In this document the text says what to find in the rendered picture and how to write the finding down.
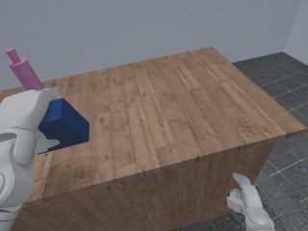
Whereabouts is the robot left hand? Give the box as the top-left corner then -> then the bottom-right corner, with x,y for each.
0,87 -> 62,155

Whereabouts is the robot right forearm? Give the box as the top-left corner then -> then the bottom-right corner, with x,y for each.
244,206 -> 276,231

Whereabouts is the sponge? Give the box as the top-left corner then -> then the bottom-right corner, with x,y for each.
38,98 -> 90,155

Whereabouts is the robot left forearm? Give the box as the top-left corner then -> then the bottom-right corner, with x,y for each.
0,128 -> 38,231

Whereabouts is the table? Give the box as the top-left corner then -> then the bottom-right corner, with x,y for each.
0,46 -> 308,231

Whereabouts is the robot right hand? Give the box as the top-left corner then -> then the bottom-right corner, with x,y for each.
226,172 -> 264,215

